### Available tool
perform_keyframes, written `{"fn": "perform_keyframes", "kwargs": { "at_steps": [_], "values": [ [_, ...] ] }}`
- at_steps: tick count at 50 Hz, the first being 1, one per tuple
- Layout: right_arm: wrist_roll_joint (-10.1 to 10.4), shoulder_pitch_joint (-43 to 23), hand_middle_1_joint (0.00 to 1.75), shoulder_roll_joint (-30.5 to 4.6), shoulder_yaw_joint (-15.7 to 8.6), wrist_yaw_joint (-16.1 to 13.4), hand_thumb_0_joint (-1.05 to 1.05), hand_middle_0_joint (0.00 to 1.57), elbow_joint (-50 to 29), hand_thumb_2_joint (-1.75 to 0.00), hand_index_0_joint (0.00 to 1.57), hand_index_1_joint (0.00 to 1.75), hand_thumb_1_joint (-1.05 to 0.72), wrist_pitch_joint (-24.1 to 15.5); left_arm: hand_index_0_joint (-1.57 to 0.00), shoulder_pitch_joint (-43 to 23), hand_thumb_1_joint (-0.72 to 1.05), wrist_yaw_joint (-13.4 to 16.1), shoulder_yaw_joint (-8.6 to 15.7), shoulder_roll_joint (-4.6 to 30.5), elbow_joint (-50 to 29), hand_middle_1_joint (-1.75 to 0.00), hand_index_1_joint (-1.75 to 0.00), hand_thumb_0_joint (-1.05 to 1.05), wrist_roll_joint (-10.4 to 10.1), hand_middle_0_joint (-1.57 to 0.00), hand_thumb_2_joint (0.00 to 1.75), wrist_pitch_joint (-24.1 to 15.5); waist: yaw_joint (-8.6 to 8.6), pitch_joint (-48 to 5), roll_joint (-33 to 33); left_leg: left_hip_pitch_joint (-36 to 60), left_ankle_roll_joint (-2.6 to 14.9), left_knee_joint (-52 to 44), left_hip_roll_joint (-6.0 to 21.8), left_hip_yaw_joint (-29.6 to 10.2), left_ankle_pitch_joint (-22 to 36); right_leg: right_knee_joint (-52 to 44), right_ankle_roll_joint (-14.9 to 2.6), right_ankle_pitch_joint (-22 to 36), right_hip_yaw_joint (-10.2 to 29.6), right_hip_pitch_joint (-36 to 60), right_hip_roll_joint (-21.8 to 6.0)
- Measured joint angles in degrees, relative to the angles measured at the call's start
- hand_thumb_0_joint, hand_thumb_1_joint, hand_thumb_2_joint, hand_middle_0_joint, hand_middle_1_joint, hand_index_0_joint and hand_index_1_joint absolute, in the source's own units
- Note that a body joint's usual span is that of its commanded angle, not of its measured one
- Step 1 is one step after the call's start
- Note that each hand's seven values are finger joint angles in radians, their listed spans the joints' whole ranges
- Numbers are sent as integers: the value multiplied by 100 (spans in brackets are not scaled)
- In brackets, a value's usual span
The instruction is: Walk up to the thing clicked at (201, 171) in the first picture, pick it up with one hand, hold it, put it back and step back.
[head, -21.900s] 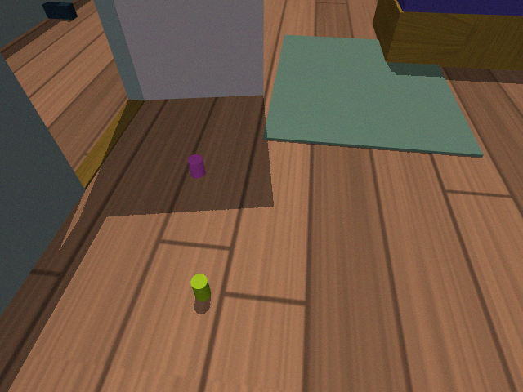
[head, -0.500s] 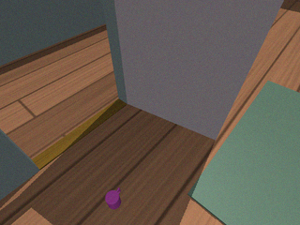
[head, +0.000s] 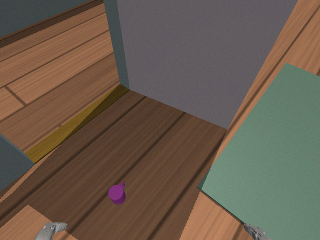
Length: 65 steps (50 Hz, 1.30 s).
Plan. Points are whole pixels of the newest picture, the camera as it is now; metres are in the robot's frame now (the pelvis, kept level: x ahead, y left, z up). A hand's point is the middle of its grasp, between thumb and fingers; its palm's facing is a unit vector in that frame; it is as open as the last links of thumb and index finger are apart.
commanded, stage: rise first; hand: left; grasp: from above
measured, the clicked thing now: (118, 192) +0.46 +0.21 -0.70
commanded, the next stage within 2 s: none
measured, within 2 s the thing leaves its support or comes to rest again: neither
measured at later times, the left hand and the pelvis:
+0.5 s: hand out of the picture +0.13 +0.27 -0.22, palm faces -0.22 -0.84 -0.50, open 14.2 cm; pelvis -0.01 +0.00 -0.07, yaw +0 degrees
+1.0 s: hand (86, 222) +0.26 +0.29 -0.42, palm faces -0.47 -0.35 -0.81, open 14.1 cm; pelvis -0.08 +0.00 -0.29, yaw -2 degrees
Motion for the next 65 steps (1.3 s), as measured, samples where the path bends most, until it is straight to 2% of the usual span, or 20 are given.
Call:
{"fn": "perform_keyframes", "kwargs": {
  "at_steps": [4, 9, 18, 24, 29, 33, 37, 43, 51, 57, 65],
  "values": [
    [-29, -35, 30, -16, -39, 13, 1, 20, -252, -91, 20, 30, -93, -159, -8, 262, -28, 37, 20, -62, -408, -105, -103, 1, 118, -7, 97, 137, 26, -117, 14, -560, 18, 613, -1, -14, -268, 602, 21, -265, 10, -549, -10],
    [-80, -162, 30, -6, -82, -26, 1, 20, -472, -90, 20, 30, -91, -341, -7, 605, -44, 84, 57, -103, -1162, -107, -106, 0, 291, -7, 98, 132, 87, -212, -27, -1251, 21, 1398, 2, -64, -601, 1374, 31, -606, -7, -1217, -15],
    [-113, -362, 30, 79, -12, -83, 1, 20, -747, -90, 20, 30, -91, -504, -7, 1162, -54, 114, -82, -89, -2234, -108, -108, 0, 516, -7, 99, 506, 90, -345, 1, -1883, 17, 2071, 25, -170, -885, 1970, 29, -879, -83, -1778, 7],
    [-168, -413, 30, 66, 43, -100, 1, 20, -907, -90, 20, 30, -91, -701, -7, 1089, -54, 150, -125, 23, -2219, -108, -108, 0, 773, -7, 97, 516, 54, -482, 18, -2480, 18, 2592, 23, -225, -1062, 2479, 26, -1066, -112, -2350, 5],
    [-212, -558, 30, -29, 12, -36, 1, 20, -942, -90, 20, 30, -90, -906, -7, 583, -54, 198, -99, 254, -1819, -109, -108, 0, 1286, -7, 97, 80, 15, -626, -10, -3531, 20, 3478, 10, -239, -1322, 3414, 34, -1360, -78, -3415, -11],
    [-210, -701, 30, -140, -56, 46, 1, 20, -818, -90, 20, 30, -89, -965, -7, 96, -54, 288, -153, 408, -1648, -109, -108, 0, 1812, -6, 97, -366, 13, -779, -16, -4540, 21, 4352, -1, -248, -1566, 4321, 52, -1632, -36, -4430, -21],
    [-184, -880, 30, -214, -100, 130, 1, 20, -629, -90, 20, 30, -89, -899, -7, -508, -54, 513, -115, 552, -1413, -110, -109, 0, 2366, -7, 98, -727, 4, -863, -11, -5505, 10, 5187, 0, -264, -1748, 5190, 49, -1840, 2, -5404, -12],
    [-187, -1058, 30, -230, -188, 235, 1, 20, -372, -90, 20, 30, -90, -744, -7, -1560, -55, 725, -74, 803, -892, -110, -109, 0, 3031, -7, 100, -937, 57, -769, 75, -6743, -4, 6171, 19, -351, -1791, 6187, 28, -1905, -10, -6633, 35],
    [-284, -896, 30, -163, -171, 334, 1, 20, -54, -90, 20, 30, -90, -568, -8, -2833, -54, 721, -102, 1271, 67, -109, -109, 0, 3872, -8, 101, -1411, 49, -595, 92, -8015, -52, 7241, 20, -522, -1703, 7240, -8, -1832, -86, -7870, 93],
    [-355, -744, 30, -114, -102, 344, 1, 20, 118, -90, 20, 30, -89, -398, -7, -3443, -53, 932, -68, 1581, 587, -110, -109, 0, 4450, -7, 102, -1772, -122, -467, 64, -8585, -48, 7789, 16, -625, -1633, 7737, 8, -1748, -136, -8400, 132],
    [-453, -605, 30, -124, -29, 410, 1, 20, 198, -90, 20, 30, -89, -140, -7, -4046, -53, 1300, -121, 1898, 1258, -108, -107, 0, 5116, -7, 103, -1874, -390, -391, 8, -9036, -4, 8229, -15, -716, -1597, 8091, 53, -1710, -185, -8765, 146]
  ]
}}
